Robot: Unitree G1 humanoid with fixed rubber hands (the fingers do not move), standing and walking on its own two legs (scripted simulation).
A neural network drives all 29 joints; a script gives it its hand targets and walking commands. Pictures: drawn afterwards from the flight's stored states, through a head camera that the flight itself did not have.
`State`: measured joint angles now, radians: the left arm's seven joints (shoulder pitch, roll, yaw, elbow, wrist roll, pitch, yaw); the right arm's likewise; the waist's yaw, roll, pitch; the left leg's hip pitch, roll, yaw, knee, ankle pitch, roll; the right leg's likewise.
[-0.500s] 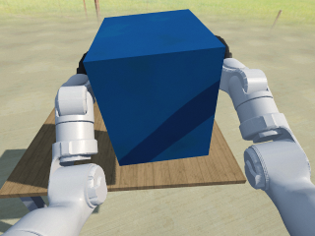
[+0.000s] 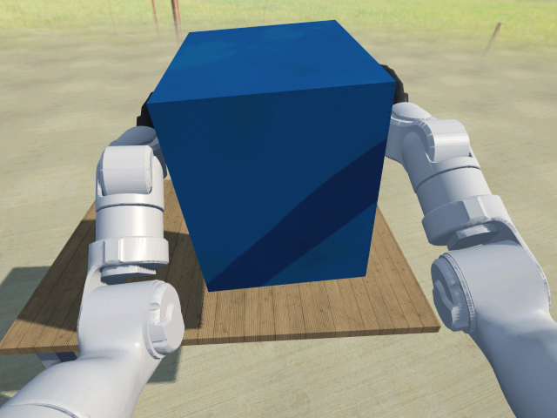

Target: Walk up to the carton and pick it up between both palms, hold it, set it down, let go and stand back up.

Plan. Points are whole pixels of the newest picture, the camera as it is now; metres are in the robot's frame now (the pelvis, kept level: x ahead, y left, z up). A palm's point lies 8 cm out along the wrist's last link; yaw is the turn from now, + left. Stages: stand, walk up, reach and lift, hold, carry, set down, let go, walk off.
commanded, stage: hold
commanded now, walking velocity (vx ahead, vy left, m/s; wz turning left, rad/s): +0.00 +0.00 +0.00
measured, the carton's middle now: (274, 150) +0.41 +0.01 +0.25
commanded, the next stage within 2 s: none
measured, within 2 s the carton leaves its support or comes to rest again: neither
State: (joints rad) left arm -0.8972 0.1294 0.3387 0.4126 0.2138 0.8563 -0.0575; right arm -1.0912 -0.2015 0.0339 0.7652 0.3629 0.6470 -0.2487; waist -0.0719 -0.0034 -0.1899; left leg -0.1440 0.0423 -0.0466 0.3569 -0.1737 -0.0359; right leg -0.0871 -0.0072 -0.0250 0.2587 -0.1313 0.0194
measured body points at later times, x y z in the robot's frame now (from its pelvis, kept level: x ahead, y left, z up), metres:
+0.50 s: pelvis -0.01 -0.01 +0.00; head -0.10 +0.01 +0.44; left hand +0.37 +0.17 +0.28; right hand +0.37 -0.15 +0.31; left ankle +0.01 +0.14 -0.75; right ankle +0.01 -0.13 -0.75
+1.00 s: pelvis +0.00 +0.00 +0.00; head -0.09 +0.02 +0.44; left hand +0.38 +0.17 +0.28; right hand +0.38 -0.15 +0.31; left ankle +0.01 +0.14 -0.75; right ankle +0.01 -0.13 -0.75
